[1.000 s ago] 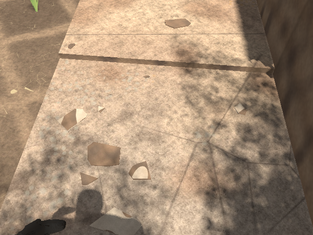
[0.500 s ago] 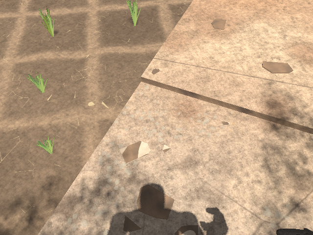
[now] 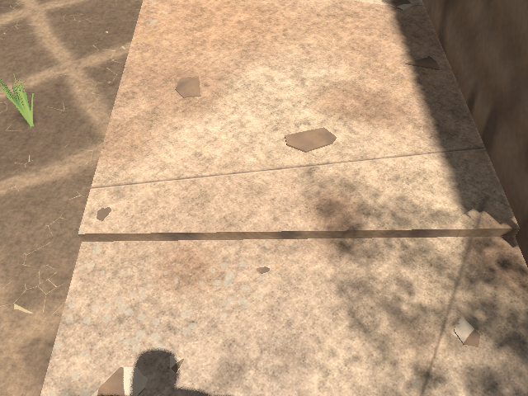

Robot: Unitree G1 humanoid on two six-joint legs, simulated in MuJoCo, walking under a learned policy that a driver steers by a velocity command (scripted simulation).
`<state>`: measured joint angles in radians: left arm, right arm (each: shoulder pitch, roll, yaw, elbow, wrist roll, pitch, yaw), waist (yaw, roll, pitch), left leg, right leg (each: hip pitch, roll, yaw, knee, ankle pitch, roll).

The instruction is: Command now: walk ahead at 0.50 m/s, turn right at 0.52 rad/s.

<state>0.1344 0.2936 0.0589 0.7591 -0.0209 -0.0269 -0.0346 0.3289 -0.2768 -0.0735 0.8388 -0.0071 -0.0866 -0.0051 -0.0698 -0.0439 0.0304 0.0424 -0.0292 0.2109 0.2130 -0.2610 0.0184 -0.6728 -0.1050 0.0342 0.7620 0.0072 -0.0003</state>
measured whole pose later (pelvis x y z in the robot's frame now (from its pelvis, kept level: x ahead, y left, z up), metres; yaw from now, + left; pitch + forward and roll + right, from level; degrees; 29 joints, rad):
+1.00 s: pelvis +0.55 -0.10 +0.00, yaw -16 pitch +2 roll +0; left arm 0.05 0.27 0.03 0.65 0.00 -0.10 -0.01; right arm 0.40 -0.28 -0.06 0.82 0.03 -0.05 0.00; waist -0.11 -0.03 0.03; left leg -0.12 -0.08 -0.14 0.34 -0.24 0.04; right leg -0.54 -0.02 0.10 0.56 -0.06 0.04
